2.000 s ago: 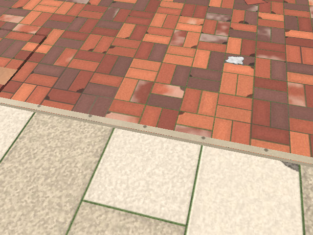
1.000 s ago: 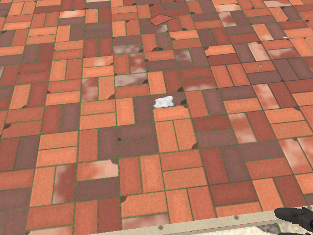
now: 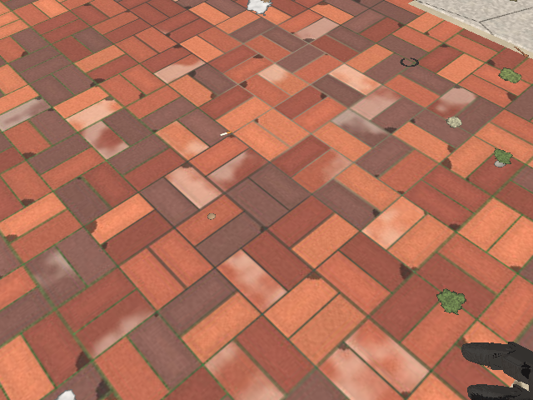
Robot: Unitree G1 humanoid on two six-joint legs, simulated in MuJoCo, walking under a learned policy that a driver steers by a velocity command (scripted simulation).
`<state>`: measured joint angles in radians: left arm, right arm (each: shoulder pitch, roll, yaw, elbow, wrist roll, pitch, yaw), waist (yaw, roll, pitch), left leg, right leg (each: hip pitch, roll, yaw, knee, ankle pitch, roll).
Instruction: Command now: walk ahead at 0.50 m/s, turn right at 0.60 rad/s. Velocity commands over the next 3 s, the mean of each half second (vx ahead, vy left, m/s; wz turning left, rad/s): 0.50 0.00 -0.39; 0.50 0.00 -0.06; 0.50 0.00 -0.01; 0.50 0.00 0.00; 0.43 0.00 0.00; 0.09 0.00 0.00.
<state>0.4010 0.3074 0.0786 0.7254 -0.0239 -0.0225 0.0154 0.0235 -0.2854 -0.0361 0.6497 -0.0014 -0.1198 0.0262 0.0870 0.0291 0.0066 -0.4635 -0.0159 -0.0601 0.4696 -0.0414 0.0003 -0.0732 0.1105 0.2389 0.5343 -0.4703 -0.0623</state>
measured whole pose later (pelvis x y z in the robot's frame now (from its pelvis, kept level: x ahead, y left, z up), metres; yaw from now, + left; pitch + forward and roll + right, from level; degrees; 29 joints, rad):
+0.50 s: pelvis +0.26 -0.05 +0.00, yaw -11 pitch +2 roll +2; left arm 0.04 0.26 0.04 0.60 -0.01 -0.05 -0.03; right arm 0.39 -0.31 -0.06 0.88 0.03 -0.06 0.01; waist -0.09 -0.01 0.04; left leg 0.00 0.07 0.12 0.47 -0.44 -0.04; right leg -0.48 -0.02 -0.02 0.54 -0.09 -0.06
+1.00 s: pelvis +0.54 -0.09 +0.00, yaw -11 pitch +2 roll -2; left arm 0.41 0.30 0.06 0.86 -0.02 -0.04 0.01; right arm 0.03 -0.27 -0.02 0.73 0.01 -0.09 0.06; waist 0.08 0.03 0.01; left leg -0.51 0.03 0.02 0.49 -0.02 0.05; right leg 0.08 0.03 -0.02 0.31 -0.42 -0.01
